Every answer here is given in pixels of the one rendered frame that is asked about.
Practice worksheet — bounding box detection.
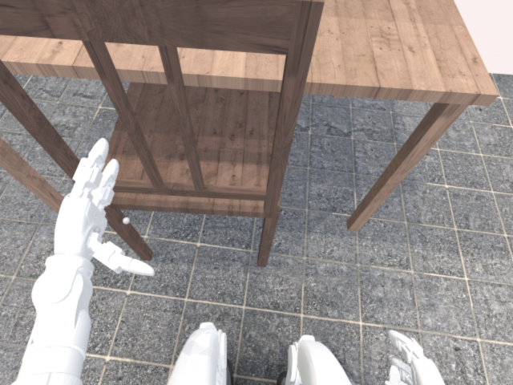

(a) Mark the table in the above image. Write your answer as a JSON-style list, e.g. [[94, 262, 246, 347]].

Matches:
[[0, 0, 499, 232]]

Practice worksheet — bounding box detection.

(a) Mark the chair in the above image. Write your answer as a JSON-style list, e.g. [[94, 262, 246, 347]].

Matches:
[[0, 0, 325, 267]]

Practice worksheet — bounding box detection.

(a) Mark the robot thigh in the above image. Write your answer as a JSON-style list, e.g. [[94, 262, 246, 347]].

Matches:
[[288, 340, 352, 385], [167, 328, 227, 385]]

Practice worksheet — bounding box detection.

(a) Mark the robot left hand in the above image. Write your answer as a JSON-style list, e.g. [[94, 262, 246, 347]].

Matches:
[[54, 138, 155, 276]]

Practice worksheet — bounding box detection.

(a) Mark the right robot thigh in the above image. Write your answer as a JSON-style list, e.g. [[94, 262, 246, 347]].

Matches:
[[288, 340, 352, 385]]

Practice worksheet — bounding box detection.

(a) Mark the robot right hand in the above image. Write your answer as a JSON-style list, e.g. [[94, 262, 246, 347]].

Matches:
[[385, 330, 445, 385]]

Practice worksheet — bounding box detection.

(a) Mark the left robot thigh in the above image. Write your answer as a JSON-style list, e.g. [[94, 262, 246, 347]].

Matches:
[[167, 328, 227, 385]]

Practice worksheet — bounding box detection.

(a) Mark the left robot forearm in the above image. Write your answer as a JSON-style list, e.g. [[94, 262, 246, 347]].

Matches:
[[11, 254, 95, 385]]

